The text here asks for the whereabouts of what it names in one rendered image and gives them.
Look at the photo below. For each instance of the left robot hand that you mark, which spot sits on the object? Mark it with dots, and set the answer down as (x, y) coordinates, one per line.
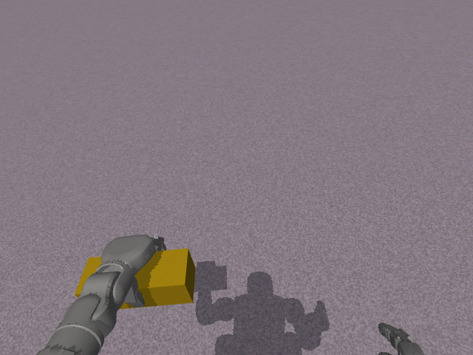
(134, 251)

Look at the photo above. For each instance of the carton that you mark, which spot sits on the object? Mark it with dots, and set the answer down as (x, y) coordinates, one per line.
(167, 279)

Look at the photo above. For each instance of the right robot hand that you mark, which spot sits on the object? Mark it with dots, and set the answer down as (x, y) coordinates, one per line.
(400, 340)

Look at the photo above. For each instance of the left robot arm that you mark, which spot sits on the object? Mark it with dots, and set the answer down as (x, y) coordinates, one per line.
(92, 317)

